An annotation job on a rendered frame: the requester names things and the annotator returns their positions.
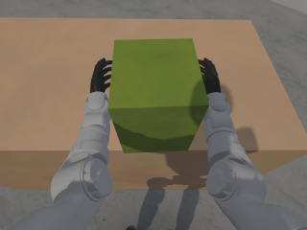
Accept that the right robot hand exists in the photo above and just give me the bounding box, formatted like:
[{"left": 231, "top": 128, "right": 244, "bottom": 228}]
[{"left": 198, "top": 57, "right": 222, "bottom": 95}]

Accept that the pedestal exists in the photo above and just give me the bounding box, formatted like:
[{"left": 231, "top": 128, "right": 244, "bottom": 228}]
[{"left": 0, "top": 17, "right": 307, "bottom": 191}]

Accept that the left robot hand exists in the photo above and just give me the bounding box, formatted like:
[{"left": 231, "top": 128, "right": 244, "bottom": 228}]
[{"left": 90, "top": 58, "right": 112, "bottom": 93}]

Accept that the robot left upper arm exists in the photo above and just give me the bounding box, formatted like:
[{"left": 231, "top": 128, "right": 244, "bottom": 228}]
[{"left": 8, "top": 157, "right": 113, "bottom": 230}]

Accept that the robot right forearm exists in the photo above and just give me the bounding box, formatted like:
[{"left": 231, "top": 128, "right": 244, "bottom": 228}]
[{"left": 203, "top": 92, "right": 257, "bottom": 170}]

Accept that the carton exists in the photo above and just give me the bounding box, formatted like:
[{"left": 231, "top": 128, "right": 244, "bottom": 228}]
[{"left": 107, "top": 38, "right": 210, "bottom": 153}]

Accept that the robot left forearm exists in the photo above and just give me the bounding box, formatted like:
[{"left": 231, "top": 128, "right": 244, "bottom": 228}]
[{"left": 59, "top": 91, "right": 111, "bottom": 169}]

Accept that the robot right upper arm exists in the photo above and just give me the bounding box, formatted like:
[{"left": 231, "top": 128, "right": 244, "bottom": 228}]
[{"left": 205, "top": 159, "right": 307, "bottom": 230}]

